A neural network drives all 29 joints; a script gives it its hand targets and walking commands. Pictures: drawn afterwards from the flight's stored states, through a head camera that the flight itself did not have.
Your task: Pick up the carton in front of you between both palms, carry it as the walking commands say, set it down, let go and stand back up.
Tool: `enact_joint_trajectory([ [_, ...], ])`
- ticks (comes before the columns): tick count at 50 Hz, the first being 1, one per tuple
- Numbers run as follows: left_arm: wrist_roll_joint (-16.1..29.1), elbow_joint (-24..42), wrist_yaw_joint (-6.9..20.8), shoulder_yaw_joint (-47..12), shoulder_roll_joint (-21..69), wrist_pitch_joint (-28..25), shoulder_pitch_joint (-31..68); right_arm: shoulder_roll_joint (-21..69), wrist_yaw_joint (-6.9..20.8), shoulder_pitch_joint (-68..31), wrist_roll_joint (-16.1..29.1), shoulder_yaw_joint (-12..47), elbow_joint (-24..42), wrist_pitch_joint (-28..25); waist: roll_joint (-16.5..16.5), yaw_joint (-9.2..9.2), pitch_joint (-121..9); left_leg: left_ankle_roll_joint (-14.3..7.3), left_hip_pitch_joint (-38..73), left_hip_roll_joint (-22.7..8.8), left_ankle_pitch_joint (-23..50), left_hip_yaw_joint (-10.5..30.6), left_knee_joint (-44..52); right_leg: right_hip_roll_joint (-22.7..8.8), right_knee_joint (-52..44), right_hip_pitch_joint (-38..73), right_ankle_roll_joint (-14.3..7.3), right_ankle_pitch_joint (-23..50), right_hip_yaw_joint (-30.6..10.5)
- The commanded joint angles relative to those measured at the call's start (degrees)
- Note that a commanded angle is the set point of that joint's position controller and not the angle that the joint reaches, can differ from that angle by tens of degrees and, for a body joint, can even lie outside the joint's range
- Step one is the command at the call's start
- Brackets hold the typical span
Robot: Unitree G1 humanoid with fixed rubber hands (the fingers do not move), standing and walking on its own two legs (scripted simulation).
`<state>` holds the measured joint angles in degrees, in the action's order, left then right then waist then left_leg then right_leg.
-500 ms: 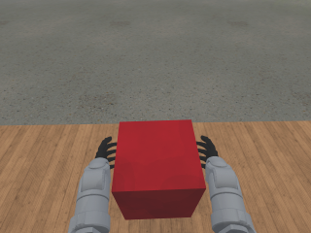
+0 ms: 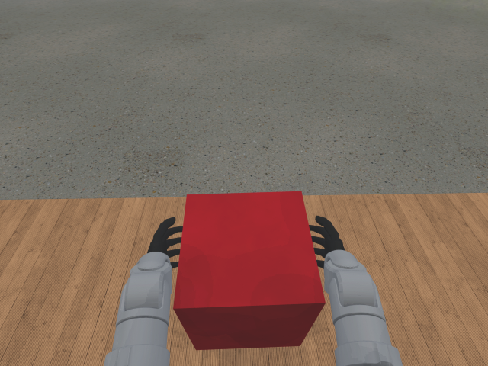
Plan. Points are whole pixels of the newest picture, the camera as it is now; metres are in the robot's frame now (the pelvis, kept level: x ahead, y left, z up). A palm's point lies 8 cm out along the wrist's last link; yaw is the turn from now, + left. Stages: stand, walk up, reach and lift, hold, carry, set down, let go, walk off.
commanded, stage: reach and lift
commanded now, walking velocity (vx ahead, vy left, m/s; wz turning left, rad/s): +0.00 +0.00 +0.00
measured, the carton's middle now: (246, 274) +0.30 +0.00 -0.05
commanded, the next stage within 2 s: hold in 0.28 s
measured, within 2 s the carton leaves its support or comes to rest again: neither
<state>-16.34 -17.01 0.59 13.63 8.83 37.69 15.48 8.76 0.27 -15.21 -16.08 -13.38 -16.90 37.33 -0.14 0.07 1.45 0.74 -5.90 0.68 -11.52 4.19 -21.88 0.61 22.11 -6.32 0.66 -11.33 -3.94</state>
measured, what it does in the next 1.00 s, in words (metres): stands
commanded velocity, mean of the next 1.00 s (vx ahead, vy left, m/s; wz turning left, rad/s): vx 0.00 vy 0.00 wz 0.00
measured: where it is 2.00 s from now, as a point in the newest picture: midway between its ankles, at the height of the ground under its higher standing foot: outside the picture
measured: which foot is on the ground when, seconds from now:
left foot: down 0.00-1.00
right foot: down 0.00-1.00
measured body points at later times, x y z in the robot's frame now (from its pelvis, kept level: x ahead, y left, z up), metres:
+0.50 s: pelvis -0.01 +0.00 +0.00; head -0.05 +0.00 +0.45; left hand +0.29 +0.15 +0.04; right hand +0.29 -0.15 +0.04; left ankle +0.01 +0.13 -0.74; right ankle +0.01 -0.13 -0.74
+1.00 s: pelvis -0.01 +0.00 +0.00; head -0.05 +0.00 +0.45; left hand +0.29 +0.15 +0.04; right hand +0.29 -0.15 +0.04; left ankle +0.01 +0.13 -0.74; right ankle +0.01 -0.13 -0.74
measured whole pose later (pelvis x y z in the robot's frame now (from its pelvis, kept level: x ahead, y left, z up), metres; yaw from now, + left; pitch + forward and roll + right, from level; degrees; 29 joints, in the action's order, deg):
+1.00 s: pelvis -0.01 +0.00 +0.00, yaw +0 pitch -8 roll +0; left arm -16.1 -13.2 0.7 13.4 9.0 43.5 16.1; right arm 9.0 0.6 -16.1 -16.0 -13.1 -13.1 43.3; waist 0.0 0.0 2.3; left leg 0.8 -2.9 0.7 -10.8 4.2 -21.4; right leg 0.6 21.7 -3.4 0.7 -10.6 -4.1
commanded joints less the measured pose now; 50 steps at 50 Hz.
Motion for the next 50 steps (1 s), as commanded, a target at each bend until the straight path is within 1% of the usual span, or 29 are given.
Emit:
enact_joint_trajectory([
  [1,13.7,3.2,13.1,-30.9,53.3,-1.9,25.1,53.7,13.2,-25.0,13.7,30.7,3.1,-1.5,0.0,-0.01,-16.7,-0.3,4.6,5.4,14.7,0.0,2.2,5.1,-2.1,5.8,-0.2,15.0,-0.1],
  [6,14.1,4.6,13.0,-31.4,52.9,-1.2,24.8,53.3,13.0,-24.6,14.0,31.1,4.4,-0.9,0.1,-0.03,-15.9,-0.3,4.9,5.3,14.5,0.0,2.5,5.1,-2.3,5.8,-0.2,14.6,-0.1],
  [14,14.3,5.2,12.9,-31.6,52.7,-0.1,26.0,52.8,13.0,-26.1,14.2,31.4,5.2,0.2,0.1,0.03,-14.9,-0.4,4.6,5.2,11.6,-0.2,2.9,5.1,-2.6,5.7,-0.3,11.7,0.1],
  [18,16.5,10.0,12.6,-35.0,53.2,1.4,24.7,53.3,12.9,-25.2,16.3,34.9,9.9,1.7,0.1,-0.03,-17.9,0.0,7.1,5.1,15.7,0.0,3.3,5.1,-3.1,7.7,-0.1,15.3,0.0],
  [19,16.6,10.7,12.4,-35.2,52.8,2.1,23.9,52.9,12.7,-24.3,16.5,35.1,10.4,2.4,0.1,-0.07,-17.6,0.1,7.5,5.1,16.1,0.0,3.5,5.1,-3.4,7.8,-0.1,15.7,-0.1],
  [20,16.4,10.9,12.2,-34.8,52.1,2.8,23.1,52.2,12.6,-23.5,16.3,34.7,10.6,3.1,0.1,-0.04,-16.4,0.1,7.4,5.1,15.3,0.0,3.9,5.0,-3.7,7.7,-0.1,15.0,-0.2],
  [22,15.3,9.8,12.0,-33.1,50.4,4.0,22.2,50.5,12.4,-22.5,15.2,32.8,9.5,4.2,0.1,-0.01,-12.4,-0.1,6.0,5.0,11.3,-0.3,4.7,4.9,-4.5,6.6,-0.3,11.1,-0.2],
  [24,14.3,8.1,12.1,-31.5,49.5,4.5,22.9,49.5,12.5,-23.1,14.3,31.2,8.0,4.7,0.1,0.09,-9.2,-0.4,4.2,4.8,6.5,-0.5,5.2,4.8,-4.8,5.2,-0.5,6.5,0.1],
  [26,14.4,7.7,12.4,-31.4,49.9,4.4,24.8,49.9,12.8,-25.0,14.4,31.1,7.7,4.7,0.2,0.14,-8.7,-0.6,3.5,4.7,4.1,-0.6,5.1,4.7,-4.7,4.5,-0.6,4.0,0.3],
  [31,15.4,7.8,13.0,-32.5,51.9,3.8,29.5,52.0,13.3,-29.6,15.3,32.3,7.6,4.1,0.2,0.03,-11.6,-0.7,3.6,4.6,3.0,-0.7,4.1,4.5,-3.8,4.7,-0.7,3.1,0.5],
  [37,15.1,5.8,13.2,-31.9,52.2,3.6,31.0,52.4,13.4,-31.1,14.9,31.7,5.7,4.0,0.1,-0.07,-11.8,-0.7,2.9,4.5,1.3,-0.8,4.0,4.3,-3.6,4.3,-0.6,1.4,0.7],
  [43,14.7,5.0,13.3,-31.3,52.1,3.6,30.6,52.5,13.5,-30.7,14.4,31.1,4.9,4.1,0.0,-0.01,-12.0,-0.6,3.4,4.5,2.7,-0.9,4.1,4.4,-3.9,4.8,-0.5,2.7,0.7],
  [50,14.9,6.8,13.1,-31.7,51.8,3.8,28.4,52.3,13.2,-28.5,14.8,31.5,6.5,4.3,0.0,0.04,-13.0,-0.5,4.7,4.7,6.7,-0.8,4.1,4.6,-4.0,6.1,-0.4,6.9,0.4],
])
